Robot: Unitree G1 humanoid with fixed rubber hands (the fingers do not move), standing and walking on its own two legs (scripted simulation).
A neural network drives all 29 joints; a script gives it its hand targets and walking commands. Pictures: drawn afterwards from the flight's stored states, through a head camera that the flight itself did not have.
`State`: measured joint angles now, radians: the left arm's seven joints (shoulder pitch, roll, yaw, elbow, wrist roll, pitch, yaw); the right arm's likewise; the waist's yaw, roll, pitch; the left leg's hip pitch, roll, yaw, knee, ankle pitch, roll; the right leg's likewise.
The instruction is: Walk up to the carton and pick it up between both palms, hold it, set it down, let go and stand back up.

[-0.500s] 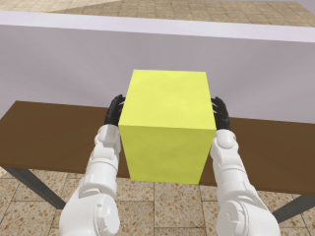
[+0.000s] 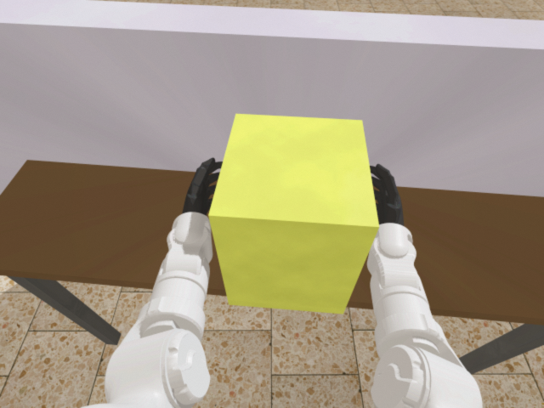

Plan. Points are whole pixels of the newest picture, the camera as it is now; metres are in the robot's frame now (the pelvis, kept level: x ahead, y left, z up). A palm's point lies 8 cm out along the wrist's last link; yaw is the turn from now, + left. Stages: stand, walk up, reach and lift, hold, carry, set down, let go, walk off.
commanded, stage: set down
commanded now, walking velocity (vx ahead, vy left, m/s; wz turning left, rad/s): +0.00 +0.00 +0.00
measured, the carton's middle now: (291, 217) +0.42 -0.03 +0.02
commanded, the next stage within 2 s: none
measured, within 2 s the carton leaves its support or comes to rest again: neither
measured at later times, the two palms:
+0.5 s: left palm (198, 211) +0.41 +0.12 +0.05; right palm (388, 219) +0.39 -0.17 +0.06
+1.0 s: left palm (198, 213) +0.41 +0.12 +0.05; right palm (388, 220) +0.39 -0.17 +0.05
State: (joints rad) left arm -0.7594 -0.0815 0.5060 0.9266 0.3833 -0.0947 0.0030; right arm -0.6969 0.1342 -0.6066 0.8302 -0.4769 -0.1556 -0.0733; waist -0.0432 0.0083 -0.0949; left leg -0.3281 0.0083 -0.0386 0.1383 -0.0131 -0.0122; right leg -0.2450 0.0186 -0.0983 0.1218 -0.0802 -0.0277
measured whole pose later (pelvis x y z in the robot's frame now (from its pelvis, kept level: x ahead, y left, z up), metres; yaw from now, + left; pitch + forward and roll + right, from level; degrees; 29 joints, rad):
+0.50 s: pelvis -0.01 +0.00 +0.00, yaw +0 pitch +11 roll +0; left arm -0.78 -0.11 0.58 0.90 0.44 -0.13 -0.03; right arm -0.70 0.18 -0.68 0.75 -0.56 -0.16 -0.04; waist -0.03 0.01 -0.06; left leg -0.33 0.01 -0.03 0.13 0.00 -0.02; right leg -0.25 0.02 -0.09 0.13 -0.07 -0.03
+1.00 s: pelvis -0.01 -0.01 +0.00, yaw +0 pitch +12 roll +0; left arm -0.77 -0.11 0.60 0.87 0.46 -0.15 -0.06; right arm -0.70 0.21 -0.72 0.72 -0.59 -0.18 -0.02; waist -0.02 0.00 -0.06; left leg -0.33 0.03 -0.04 0.11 0.01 -0.03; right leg -0.26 0.03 -0.09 0.12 -0.07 -0.04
